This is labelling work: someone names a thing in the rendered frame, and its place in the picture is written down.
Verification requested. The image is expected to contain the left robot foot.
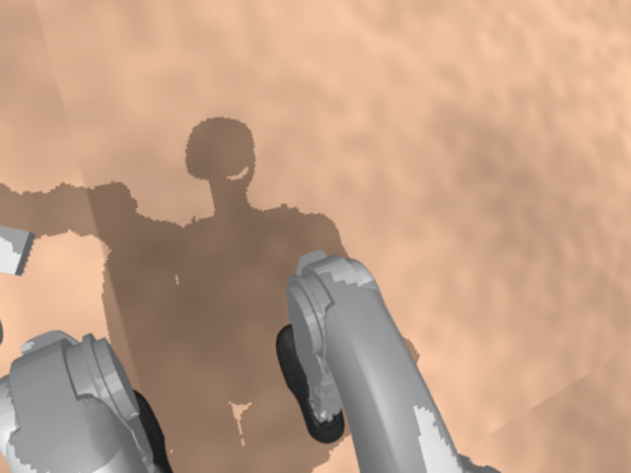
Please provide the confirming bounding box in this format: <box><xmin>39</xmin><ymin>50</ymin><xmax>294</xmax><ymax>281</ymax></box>
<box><xmin>133</xmin><ymin>389</ymin><xmax>174</xmax><ymax>473</ymax></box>

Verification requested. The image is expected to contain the right robot foot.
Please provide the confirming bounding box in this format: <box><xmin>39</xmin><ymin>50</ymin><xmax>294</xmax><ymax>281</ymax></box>
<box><xmin>276</xmin><ymin>324</ymin><xmax>344</xmax><ymax>443</ymax></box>

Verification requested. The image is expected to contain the small box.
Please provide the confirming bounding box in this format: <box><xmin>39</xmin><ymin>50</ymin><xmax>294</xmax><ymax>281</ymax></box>
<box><xmin>0</xmin><ymin>226</ymin><xmax>35</xmax><ymax>276</ymax></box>

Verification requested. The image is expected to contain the right robot hand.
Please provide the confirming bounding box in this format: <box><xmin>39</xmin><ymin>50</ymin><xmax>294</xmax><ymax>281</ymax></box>
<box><xmin>458</xmin><ymin>454</ymin><xmax>501</xmax><ymax>473</ymax></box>

